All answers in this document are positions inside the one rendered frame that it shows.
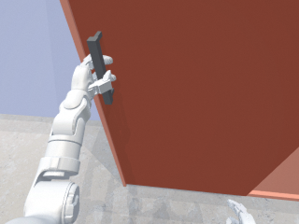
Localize wardrobe door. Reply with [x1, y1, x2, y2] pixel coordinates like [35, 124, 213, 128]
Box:
[254, 148, 299, 195]
[68, 0, 299, 196]

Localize robot left upper arm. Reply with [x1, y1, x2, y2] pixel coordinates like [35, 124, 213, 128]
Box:
[6, 181, 80, 224]

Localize right robot hand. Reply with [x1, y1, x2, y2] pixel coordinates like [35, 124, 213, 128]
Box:
[226, 199, 256, 224]

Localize handle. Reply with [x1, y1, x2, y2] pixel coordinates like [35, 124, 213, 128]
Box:
[87, 31, 115, 105]

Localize left robot forearm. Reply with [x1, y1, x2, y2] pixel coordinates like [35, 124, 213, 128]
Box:
[23, 89, 92, 217]

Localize left robot hand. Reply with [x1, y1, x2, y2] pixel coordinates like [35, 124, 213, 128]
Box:
[71, 54, 116, 100]

